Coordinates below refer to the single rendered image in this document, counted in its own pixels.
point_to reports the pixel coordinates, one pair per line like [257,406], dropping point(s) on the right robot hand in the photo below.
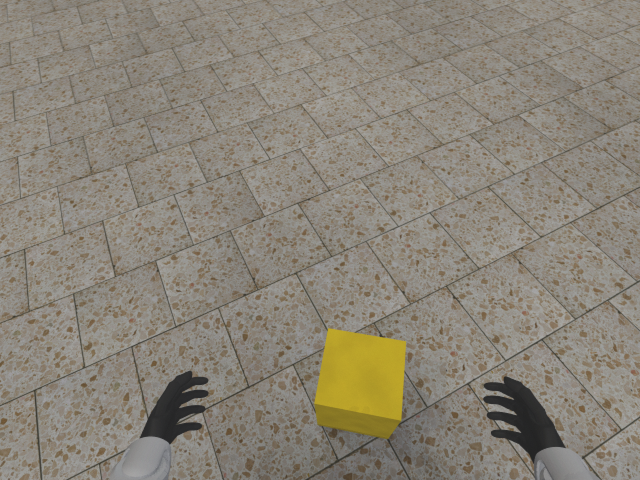
[537,430]

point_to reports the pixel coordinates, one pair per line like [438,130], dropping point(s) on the robot left forearm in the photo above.
[147,458]

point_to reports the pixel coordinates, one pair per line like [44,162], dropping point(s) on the carton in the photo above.
[360,386]

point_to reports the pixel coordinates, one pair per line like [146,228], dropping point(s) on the left robot hand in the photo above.
[163,418]

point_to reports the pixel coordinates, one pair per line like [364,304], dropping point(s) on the robot right forearm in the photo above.
[558,463]

